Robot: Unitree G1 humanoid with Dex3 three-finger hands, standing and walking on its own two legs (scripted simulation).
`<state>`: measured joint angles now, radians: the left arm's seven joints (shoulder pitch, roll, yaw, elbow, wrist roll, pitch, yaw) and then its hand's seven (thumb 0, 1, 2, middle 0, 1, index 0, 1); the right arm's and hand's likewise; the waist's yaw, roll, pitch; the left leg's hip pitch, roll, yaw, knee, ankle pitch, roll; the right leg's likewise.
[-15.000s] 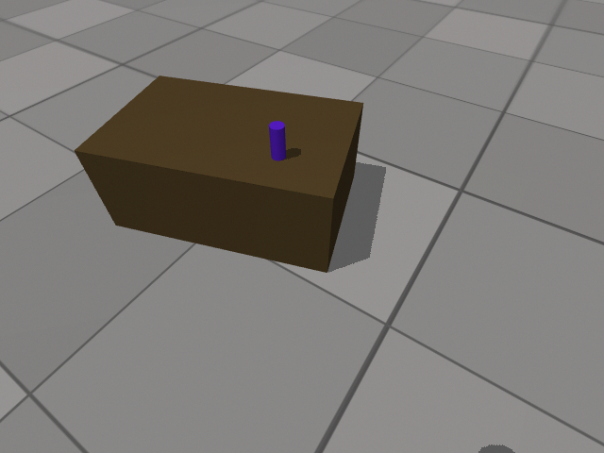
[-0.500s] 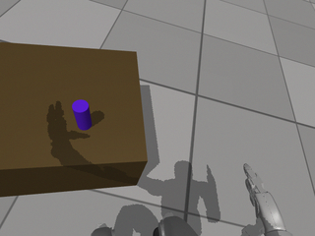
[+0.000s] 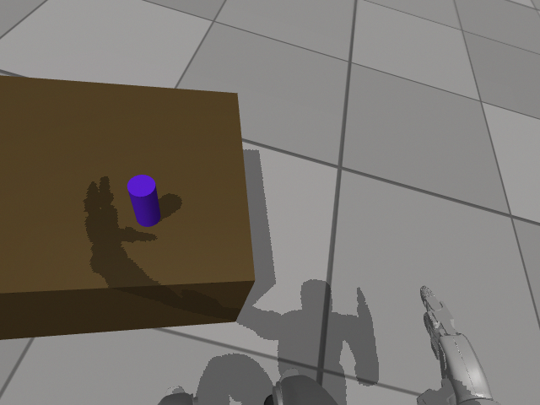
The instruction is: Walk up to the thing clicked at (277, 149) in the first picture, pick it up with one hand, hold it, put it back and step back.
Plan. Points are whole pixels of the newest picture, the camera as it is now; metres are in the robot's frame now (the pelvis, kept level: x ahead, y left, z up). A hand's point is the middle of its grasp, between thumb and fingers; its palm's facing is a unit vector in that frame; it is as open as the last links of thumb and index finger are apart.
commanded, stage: approach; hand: left
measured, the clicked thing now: (145, 202) +0.57 +0.17 -0.21
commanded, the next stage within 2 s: close in in 0.74 s
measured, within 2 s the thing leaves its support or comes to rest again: neither
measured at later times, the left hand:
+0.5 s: hand (42, 207) +0.47 +0.30 -0.06, palm faces +0.17 -0.98 +0.05, open 15.9 cm
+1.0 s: hand (133, 229) +0.51 +0.19 -0.23, palm faces +0.16 -0.99 +0.05, open 11.7 cm
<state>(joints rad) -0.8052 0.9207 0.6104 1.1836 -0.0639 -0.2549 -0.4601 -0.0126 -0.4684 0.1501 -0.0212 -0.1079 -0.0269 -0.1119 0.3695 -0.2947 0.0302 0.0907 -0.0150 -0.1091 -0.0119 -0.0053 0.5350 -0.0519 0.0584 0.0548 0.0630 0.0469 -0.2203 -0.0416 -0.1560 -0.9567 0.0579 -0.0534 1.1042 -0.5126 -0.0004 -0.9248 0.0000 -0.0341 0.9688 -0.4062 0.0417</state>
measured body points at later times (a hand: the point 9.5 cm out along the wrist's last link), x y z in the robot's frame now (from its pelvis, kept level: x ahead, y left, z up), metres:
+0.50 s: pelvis -0.03 -0.01 -0.05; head +0.15 +0.08 +0.36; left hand +0.45 +0.36 -0.06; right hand +0.16 -0.25 +0.00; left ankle +0.00 +0.11 -0.66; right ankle +0.03 -0.16 -0.66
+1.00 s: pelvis -0.06 -0.02 -0.15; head +0.18 +0.08 +0.22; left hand +0.49 +0.25 -0.23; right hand +0.13 -0.26 -0.02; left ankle +0.00 +0.11 -0.66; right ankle +0.03 -0.16 -0.66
